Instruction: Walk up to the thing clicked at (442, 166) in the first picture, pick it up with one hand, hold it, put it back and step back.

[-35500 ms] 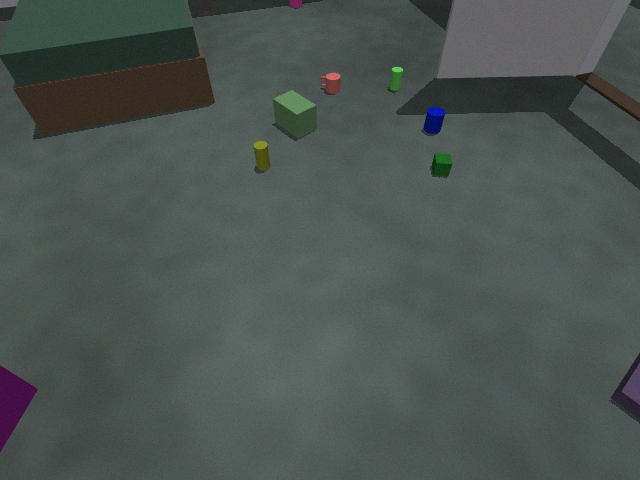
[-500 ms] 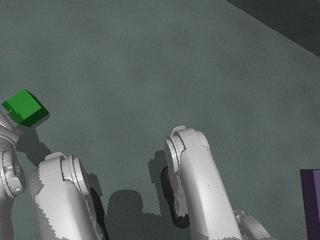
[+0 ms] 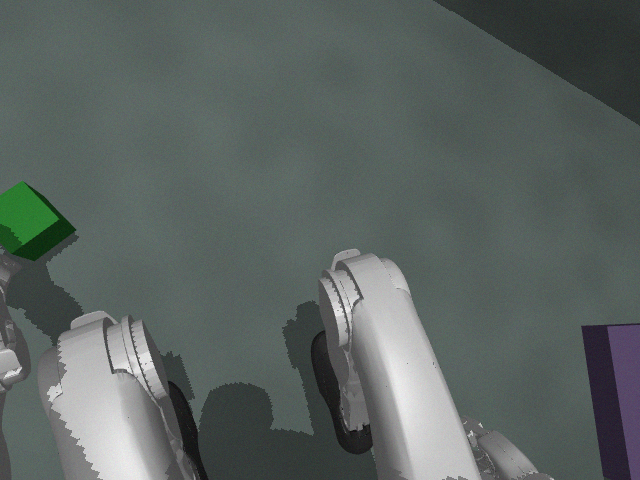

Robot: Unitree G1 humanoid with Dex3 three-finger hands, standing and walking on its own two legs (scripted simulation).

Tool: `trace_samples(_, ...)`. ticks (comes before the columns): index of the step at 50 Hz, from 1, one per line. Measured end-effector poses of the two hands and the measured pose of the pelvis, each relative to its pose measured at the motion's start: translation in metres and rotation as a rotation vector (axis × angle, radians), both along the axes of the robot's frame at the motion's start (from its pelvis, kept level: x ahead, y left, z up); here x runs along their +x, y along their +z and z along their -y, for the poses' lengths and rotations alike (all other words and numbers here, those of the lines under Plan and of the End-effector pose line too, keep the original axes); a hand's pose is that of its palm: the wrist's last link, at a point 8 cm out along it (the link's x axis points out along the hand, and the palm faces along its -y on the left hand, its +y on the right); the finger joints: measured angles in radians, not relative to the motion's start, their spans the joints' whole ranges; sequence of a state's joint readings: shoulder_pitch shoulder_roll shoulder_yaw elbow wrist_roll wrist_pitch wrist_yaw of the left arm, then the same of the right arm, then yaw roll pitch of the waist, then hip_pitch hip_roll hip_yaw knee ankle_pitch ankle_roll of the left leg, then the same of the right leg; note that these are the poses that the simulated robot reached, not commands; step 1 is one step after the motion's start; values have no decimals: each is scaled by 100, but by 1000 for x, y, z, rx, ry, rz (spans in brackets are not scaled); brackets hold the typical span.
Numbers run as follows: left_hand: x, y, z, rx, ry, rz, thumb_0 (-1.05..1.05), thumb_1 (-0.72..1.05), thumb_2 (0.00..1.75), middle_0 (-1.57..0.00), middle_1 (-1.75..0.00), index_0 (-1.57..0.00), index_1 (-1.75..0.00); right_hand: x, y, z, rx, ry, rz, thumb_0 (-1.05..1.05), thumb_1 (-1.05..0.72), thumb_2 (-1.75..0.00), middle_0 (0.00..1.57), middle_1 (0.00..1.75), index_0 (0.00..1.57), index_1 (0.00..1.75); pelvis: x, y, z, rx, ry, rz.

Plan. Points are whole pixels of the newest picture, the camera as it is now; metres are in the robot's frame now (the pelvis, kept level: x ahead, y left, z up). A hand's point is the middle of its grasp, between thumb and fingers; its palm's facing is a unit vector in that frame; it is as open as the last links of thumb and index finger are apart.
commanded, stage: rise first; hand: left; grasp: from above
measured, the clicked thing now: (28, 222) +0.47 +0.31 -0.28
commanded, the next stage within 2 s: none
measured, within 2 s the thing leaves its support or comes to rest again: neither
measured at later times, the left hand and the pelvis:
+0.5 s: hand out of the picture +0.43 +0.34 -0.16, palm faces -0.28 -0.29 -0.91, open 13.8 cm; pelvis +0.00 +0.00 +0.00, yaw +0 degrees
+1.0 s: hand out of the picture +0.43 +0.33 -0.16, palm faces -0.29 -0.29 -0.91, open 13.4 cm; pelvis +0.00 +0.00 +0.00, yaw +0 degrees
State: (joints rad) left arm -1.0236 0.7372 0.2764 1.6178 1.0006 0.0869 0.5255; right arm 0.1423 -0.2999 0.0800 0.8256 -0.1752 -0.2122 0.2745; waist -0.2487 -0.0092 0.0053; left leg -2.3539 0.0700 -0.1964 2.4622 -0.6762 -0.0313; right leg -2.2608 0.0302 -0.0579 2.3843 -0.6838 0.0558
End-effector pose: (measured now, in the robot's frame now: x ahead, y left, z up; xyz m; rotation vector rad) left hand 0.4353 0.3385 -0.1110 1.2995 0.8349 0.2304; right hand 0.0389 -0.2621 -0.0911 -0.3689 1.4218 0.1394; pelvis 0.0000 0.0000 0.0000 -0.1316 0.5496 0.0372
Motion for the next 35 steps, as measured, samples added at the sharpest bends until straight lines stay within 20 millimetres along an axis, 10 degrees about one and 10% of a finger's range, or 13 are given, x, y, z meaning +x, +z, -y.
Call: trace_samples(35, 0, 14, -1, 3, 1, 8, 0, -48, 91, -21, -95, -20, -96, 7, 3, 0, 23, 13, 34, 0, -93, -90, 20, 30, 20, 30, -1, 4, 0, 3, 5, -4)
